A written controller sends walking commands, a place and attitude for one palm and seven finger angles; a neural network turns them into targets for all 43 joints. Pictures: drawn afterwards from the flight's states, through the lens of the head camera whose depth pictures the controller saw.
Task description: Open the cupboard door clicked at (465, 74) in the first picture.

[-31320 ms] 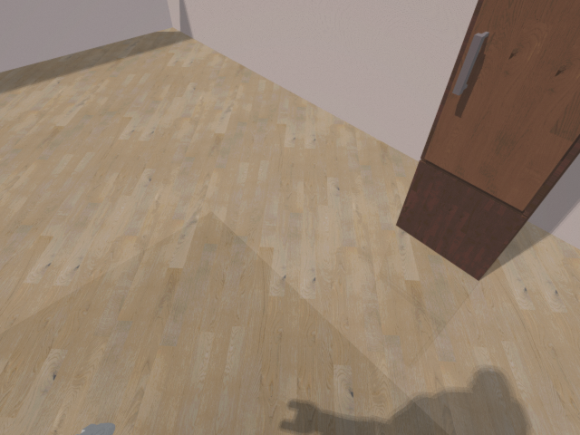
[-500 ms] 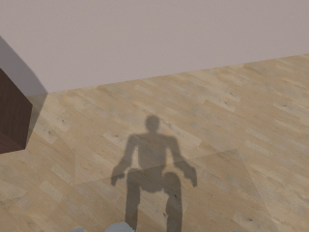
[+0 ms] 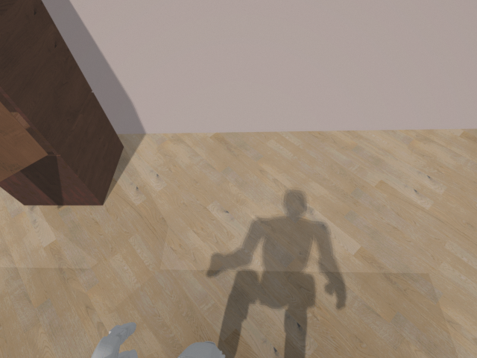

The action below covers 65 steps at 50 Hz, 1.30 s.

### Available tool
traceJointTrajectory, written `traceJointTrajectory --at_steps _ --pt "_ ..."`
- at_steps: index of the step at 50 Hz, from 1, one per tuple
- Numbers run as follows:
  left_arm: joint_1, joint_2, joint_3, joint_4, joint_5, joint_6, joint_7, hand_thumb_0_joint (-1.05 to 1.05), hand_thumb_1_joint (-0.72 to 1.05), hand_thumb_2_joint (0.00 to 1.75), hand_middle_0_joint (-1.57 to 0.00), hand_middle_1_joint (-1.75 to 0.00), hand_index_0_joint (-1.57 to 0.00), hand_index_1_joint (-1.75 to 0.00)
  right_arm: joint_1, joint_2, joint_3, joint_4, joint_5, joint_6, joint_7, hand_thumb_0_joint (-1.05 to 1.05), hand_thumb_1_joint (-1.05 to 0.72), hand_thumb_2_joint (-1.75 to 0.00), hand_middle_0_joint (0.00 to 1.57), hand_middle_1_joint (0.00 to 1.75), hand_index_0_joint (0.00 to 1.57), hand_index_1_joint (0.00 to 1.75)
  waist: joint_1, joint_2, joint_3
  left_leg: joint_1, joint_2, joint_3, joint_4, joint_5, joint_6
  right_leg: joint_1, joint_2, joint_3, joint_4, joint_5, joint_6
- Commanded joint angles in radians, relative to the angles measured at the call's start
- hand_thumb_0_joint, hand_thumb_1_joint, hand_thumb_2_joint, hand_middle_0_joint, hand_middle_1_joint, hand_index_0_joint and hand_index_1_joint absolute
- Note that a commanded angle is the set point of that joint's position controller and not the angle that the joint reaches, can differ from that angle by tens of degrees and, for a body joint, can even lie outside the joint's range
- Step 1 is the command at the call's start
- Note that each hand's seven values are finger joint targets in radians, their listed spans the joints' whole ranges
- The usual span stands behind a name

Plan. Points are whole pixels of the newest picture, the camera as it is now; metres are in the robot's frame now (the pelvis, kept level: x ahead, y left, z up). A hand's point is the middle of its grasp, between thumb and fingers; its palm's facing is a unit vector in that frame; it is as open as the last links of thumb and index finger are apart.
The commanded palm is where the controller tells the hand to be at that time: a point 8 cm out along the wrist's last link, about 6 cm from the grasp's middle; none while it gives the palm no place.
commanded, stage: turn to face it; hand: left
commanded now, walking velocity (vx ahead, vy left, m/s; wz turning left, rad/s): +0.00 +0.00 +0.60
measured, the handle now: out of the picture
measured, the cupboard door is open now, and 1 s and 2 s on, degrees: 45 45 45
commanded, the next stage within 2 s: take the last steps up to it in 1.08 s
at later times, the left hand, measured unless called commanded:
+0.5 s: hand out of the picture +0.00 +0.25 -0.17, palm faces +0.35 -0.90 -0.26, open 7.4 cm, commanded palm none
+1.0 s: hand out of the picture +0.01 +0.17 -0.14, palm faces +0.57 -0.79 -0.24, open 7.3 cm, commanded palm none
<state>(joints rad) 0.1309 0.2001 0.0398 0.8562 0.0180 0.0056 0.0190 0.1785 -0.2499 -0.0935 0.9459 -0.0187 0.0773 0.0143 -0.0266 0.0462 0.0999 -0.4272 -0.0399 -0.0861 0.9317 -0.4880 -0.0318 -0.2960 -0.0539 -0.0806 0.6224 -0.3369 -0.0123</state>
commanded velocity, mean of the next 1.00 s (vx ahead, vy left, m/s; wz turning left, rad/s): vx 0.00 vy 0.00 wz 0.54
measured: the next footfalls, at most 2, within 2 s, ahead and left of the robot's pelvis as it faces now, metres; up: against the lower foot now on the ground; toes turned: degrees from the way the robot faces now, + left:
left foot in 0.34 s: +0.02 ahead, +0.12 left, +0.00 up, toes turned +19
right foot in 0.76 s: +0.12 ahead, -0.11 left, +0.00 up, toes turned +25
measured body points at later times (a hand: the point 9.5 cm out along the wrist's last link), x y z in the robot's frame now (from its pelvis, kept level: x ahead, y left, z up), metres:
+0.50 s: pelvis +0.01 +0.02 +0.01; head +0.06 +0.06 +0.45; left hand -0.02 +0.29 -0.15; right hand +0.20 -0.19 -0.12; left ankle -0.02 +0.11 -0.73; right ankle +0.02 -0.14 -0.65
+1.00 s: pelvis +0.05 -0.03 +0.01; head +0.10 -0.02 +0.46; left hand -0.02 +0.21 -0.13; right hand +0.25 -0.21 -0.14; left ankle -0.05 +0.07 -0.66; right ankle +0.09 -0.13 -0.73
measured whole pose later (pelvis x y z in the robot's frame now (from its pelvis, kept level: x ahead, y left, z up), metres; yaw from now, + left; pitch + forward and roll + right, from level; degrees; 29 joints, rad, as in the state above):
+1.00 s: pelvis +0.05 -0.03 +0.01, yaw +36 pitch +0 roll +2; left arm 0.19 0.16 0.03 0.90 0.02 0.00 0.03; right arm 0.15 -0.24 -0.09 0.97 -0.02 0.08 0.03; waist -0.02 -0.01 0.10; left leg -0.44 0.01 0.02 0.99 -0.45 -0.06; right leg -0.20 -0.11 -0.17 0.51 -0.31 -0.01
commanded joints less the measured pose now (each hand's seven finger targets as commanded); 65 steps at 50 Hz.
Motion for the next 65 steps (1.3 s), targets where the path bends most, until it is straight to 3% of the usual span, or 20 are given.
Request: traceJointTrajectory --at_steps 1,11,15,17,19,24,30,35,36,37,38,40,43,50,55,56,57,58,60,65 --pt "0.025 0.151 0.040 -0.061 0.001 -0.018 0.019 0.00 0.90 0.90 -0.20 -0.30 -0.20 -0.30 -0.041 -0.066 -0.012 -0.085 0.000 -0.017 0.011 0.00 -0.90 -0.90 0.20 0.30 0.20 0.30 0.006 -0.242 -0.079 -0.159 0.064 0.044 0.347 0.065 -0.028 0.124 -0.271 0.133 -0.285 0.428 -0.090" --pt "0.159 0.213 0.070 -0.006 0.012 -0.018 0.016 0.00 0.90 0.90 -0.20 -0.30 -0.20 -0.30 -0.136 -0.024 0.017 -0.105 0.011 -0.030 0.018 0.00 -0.90 -0.90 0.20 0.30 0.20 0.30 0.073 -0.250 -0.128 -0.018 0.055 0.185 -0.155 0.022 -0.019 0.280 -0.330 -0.007 -0.179 0.687 -0.101" --pt "0.118 0.219 0.076 -0.009 -0.001 -0.013 0.004 0.00 0.90 0.90 -0.20 -0.30 -0.20 -0.30 -0.009 -0.079 0.003 -0.087 0.004 -0.045 0.015 0.00 -0.90 -0.90 0.20 0.30 0.20 0.30 -0.011 -0.169 -0.188 0.267 0.049 0.190 -0.474 0.274 0.020 0.140 -0.303 -0.102 0.039 0.561 -0.013" --pt "0.054 0.113 0.044 -0.088 -0.008 0.000 -0.005 0.00 0.90 0.90 -0.20 -0.30 -0.20 -0.30 0.126 -0.280 -0.044 -0.068 -0.006 -0.050 0.000 0.00 -0.90 -0.90 0.20 0.30 0.20 0.30 -0.087 0.293 -0.232 0.501 0.477 -0.354 -0.558 0.927 0.272 -0.306 -0.083 -0.084 0.461 -0.363 0.101" --pt "-0.030 0.126 0.047 -0.083 -0.002 0.015 0.008 0.00 0.90 0.90 -0.20 -0.30 -0.20 -0.30 0.112 -0.239 -0.036 -0.065 -0.005 -0.052 -0.024 0.00 -0.90 -0.90 0.20 0.30 0.20 0.30 -0.070 0.158 -0.212 0.407 0.418 -0.290 -0.545 0.764 0.271 -0.337 -0.086 0.063 0.562 -0.268 0.091" --pt "0.052 0.131 0.053 -0.018 0.001 0.023 -0.010 0.00 0.90 0.90 -0.20 -0.30 -0.20 -0.30 -0.008 -0.168 -0.006 -0.093 -0.002 -0.069 -0.030 0.00 -0.90 -0.90 0.20 0.30 0.20 0.30 0.018 0.079 -0.147 0.308 0.262 -0.108 -0.572 0.739 0.185 -0.257 -0.058 0.078 0.511 -0.054 0.105" --pt "-0.006 0.118 0.044 -0.051 -0.004 0.019 -0.007 0.00 0.90 0.90 -0.20 -0.30 -0.20 -0.30 0.023 -0.179 -0.017 -0.079 -0.008 -0.063 -0.024 0.00 -0.90 -0.90 0.20 0.30 0.20 0.30 0.000 0.097 -0.154 0.299 0.254 -0.176 -0.553 0.696 0.201 -0.183 -0.013 0.067 0.289 -0.093 0.106" --pt "0.076 0.123 0.046 -0.041 -0.012 0.002 -0.001 0.00 0.90 0.90 -0.20 -0.30 -0.20 -0.30 -0.039 -0.173 -0.026 -0.096 -0.003 -0.048 -0.023 0.00 -0.90 -0.90 0.20 0.30 0.20 0.30 0.044 0.129 -0.152 0.144 0.202 -0.225 -0.465 0.644 0.155 0.090 0.046 0.034 -0.055 0.037 0.084" --pt "0.134 0.150 0.055 -0.029 -0.010 -0.008 0.004 0.00 0.90 0.90 -0.20 -0.30 -0.20 -0.30 -0.053 -0.151 -0.024 -0.103 0.005 -0.048 -0.020 0.00 -0.90 -0.90 0.20 0.30 0.20 0.30 0.076 0.064 -0.161 0.057 0.157 -0.207 -0.399 0.514 0.113 0.224 0.003 0.066 -0.208 0.136 0.076" --pt "0.175 0.235 0.074 -0.021 0.007 -0.020 0.014 0.00 0.90 0.90 -0.20 -0.30 -0.20 -0.30 -0.032 -0.085 -0.017 -0.116 0.015 -0.050 -0.014 0.00 -0.90 -0.90 0.20 0.30 0.20 0.30 0.087 -0.206 -0.196 -0.124 0.030 -0.073 -0.203 0.192 0.037 0.383 -0.234 0.295 -0.319 0.217 0.007" --pt "0.170 0.286 0.072 -0.027 0.012 -0.017 0.015 0.00 0.90 0.90 -0.20 -0.30 -0.20 -0.30 -0.044 -0.077 -0.016 -0.136 0.011 -0.049 -0.010 0.00 -0.90 -0.90 0.20 0.30 0.20 0.30 0.089 -0.334 -0.162 -0.174 -0.047 0.038 0.063 -0.158 -0.005 0.288 -0.453 0.451 -0.343 0.338 -0.117" --pt "0.085 0.212 0.058 -0.044 0.003 -0.014 0.023 0.00 0.90 0.90 -0.20 -0.30 -0.20 -0.30 -0.051 -0.094 -0.023 -0.106 0.003 -0.027 -0.006 0.00 -0.90 -0.90 0.20 0.30 0.20 0.30 0.050 -0.313 -0.097 -0.160 0.032 -0.002 0.318 -0.068 -0.002 0.131 -0.377 0.378 -0.333 0.276 -0.150" --pt "0.022 0.147 0.039 -0.055 0.002 -0.021 0.019 0.00 0.90 0.90 -0.20 -0.30 -0.20 -0.30 -0.030 -0.055 -0.006 -0.070 0.001 -0.017 0.011 0.00 -0.90 -0.90 0.20 0.30 0.20 0.30 0.004 -0.233 -0.081 -0.135 0.059 0.051 0.310 0.075 -0.027 0.115 -0.260 0.121 -0.292 0.403 -0.094" --pt "0.181 0.192 0.060 0.019 0.012 -0.026 0.016 0.00 0.90 0.90 -0.20 -0.30 -0.20 -0.30 -0.118 -0.008 0.022 -0.070 0.011 -0.033 0.008 0.00 -0.90 -0.90 0.20 0.30 0.20 0.30 0.080 -0.233 -0.129 -0.037 0.037 0.151 -0.102 0.003 -0.024 0.294 -0.287 0.054 -0.202 0.722 -0.109" --pt "0.155 0.195 0.064 0.047 0.002 -0.020 0.011 0.00 0.90 0.90 -0.20 -0.30 -0.20 -0.30 -0.037 -0.030 0.027 -0.037 0.009 -0.051 -0.003 0.00 -0.90 -0.90 0.20 0.30 0.20 0.30 0.025 -0.229 -0.151 0.205 0.026 0.178 -0.447 0.206 0.009 0.203 -0.262 -0.002 -0.085 0.657 -0.049" --pt "0.140 0.180 0.060 0.040 -0.008 -0.017 0.007 0.00 0.90 0.90 -0.20 -0.30 -0.20 -0.30 0.013 -0.075 0.017 -0.024 0.005 -0.061 -0.004 0.00 -0.90 -0.90 0.20 0.30 0.20 0.30 -0.007 -0.128 -0.190 0.357 0.090 0.131 -0.537 0.403 0.038 0.107 -0.229 -0.048 0.023 0.554 0.000" --pt "0.148 0.118 0.048 0.014 -0.014 -0.010 0.002 0.00 0.90 0.90 -0.20 -0.30 -0.20 -0.30 0.055 -0.175 -0.003 -0.020 -0.007 -0.068 -0.009 0.00 -0.90 -0.90 0.20 0.30 0.20 0.30 -0.024 0.151 -0.227 0.507 0.331 -0.170 -0.530 0.772 0.150 -0.124 -0.106 -0.100 0.201 0.058 0.067" --pt "0.102 0.088 0.028 -0.012 -0.006 0.002 0.007 0.00 0.90 0.90 -0.20 -0.30 -0.20 -0.30 0.088 -0.215 -0.010 -0.014 -0.006 -0.054 -0.016 0.00 -0.90 -0.90 0.20 0.30 0.20 0.30 -0.043 0.205 -0.205 0.437 0.457 -0.234 -0.550 0.955 0.263 -0.171 -0.066 -0.023 0.322 -0.336 0.071" --pt "0.053 0.099 0.034 0.023 -0.006 0.022 0.010 0.00 0.90 0.90 -0.20 -0.30 -0.20 -0.30 0.052 -0.169 0.005 -0.017 -0.010 -0.059 -0.043 0.00 -0.90 -0.90 0.20 0.30 0.20 0.30 -0.026 0.183 -0.155 0.362 0.379 -0.184 -0.557 0.877 0.256 -0.201 -0.061 0.076 0.444 -0.257 0.069" --pt "0.080 0.089 0.039 0.066 0.003 0.008 -0.026 0.00 0.90 0.90 -0.20 -0.30 -0.20 -0.30 0.049 -0.122 0.022 -0.016 -0.004 -0.088 -0.039 0.00 -0.90 -0.90 0.20 0.30 0.20 0.30 0.014 0.104 -0.112 0.355 0.267 -0.088 -0.636 0.527 0.215 -0.237 -0.043 0.035 0.462 -0.094 0.063"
